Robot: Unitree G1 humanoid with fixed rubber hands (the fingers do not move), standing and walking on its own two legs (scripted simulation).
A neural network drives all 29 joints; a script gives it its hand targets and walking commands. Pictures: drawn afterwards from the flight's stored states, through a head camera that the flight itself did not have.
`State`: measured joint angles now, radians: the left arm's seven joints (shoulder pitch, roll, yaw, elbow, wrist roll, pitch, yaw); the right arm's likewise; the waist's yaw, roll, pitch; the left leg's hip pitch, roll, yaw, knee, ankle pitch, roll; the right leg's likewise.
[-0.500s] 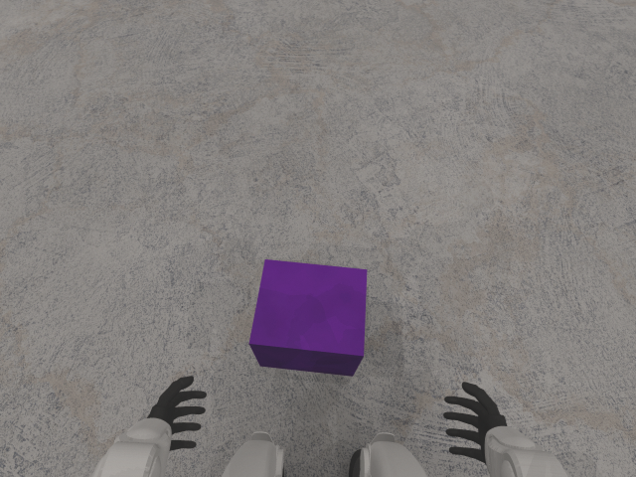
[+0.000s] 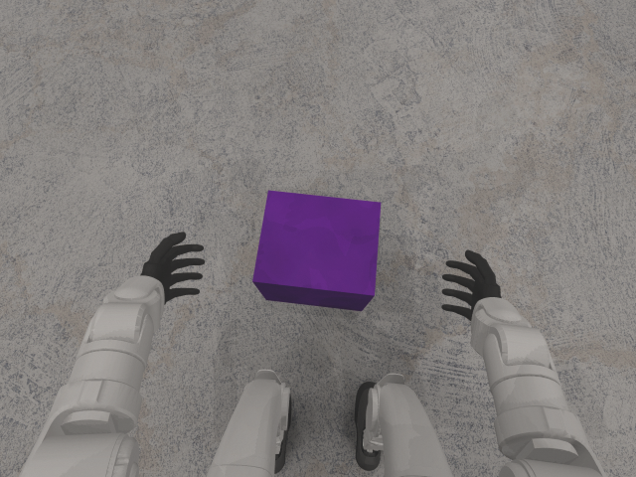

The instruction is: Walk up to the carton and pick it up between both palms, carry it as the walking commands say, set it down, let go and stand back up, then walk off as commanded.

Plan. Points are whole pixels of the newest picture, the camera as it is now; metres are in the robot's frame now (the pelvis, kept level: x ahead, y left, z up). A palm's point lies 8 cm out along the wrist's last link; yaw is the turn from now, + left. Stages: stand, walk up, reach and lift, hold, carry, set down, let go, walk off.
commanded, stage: reach and lift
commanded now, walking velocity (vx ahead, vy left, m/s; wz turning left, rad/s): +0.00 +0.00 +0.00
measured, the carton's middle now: (318, 255) +0.53 +0.03 -0.56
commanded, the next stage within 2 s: none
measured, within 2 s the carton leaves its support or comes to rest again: neither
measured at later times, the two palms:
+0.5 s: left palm (161, 190) +0.48 +0.27 -0.11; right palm (471, 220) +0.47 -0.19 -0.12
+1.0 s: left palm (176, 179) +0.53 +0.27 -0.16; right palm (450, 202) +0.52 -0.18 -0.17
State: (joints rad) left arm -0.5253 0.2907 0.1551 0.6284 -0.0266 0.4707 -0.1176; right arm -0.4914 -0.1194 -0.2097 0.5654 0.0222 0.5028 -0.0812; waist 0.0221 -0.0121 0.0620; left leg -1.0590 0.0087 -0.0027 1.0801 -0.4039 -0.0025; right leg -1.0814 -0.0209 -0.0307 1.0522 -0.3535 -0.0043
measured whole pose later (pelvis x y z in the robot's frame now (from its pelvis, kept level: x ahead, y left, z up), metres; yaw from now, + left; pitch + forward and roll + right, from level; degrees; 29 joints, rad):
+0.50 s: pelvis -0.01 +0.01 -0.02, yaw +0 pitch +39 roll -2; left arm -1.06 0.45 0.25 0.97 -0.08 0.20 -0.15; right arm -0.96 -0.23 -0.30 0.77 0.05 0.25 -0.08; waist -0.01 0.00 -0.01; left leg -1.43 0.00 0.00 1.09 -0.34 0.02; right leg -1.43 -0.03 -0.03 1.03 -0.28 0.02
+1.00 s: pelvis -0.01 +0.01 -0.06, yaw -1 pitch +49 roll -3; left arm -1.28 0.47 0.35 1.05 0.01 0.16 -0.14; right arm -1.19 -0.24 -0.41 0.86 -0.02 0.21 -0.06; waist 0.00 0.01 -0.03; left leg -1.68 0.00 -0.02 1.20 -0.37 0.02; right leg -1.67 -0.02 -0.03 1.13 -0.31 0.02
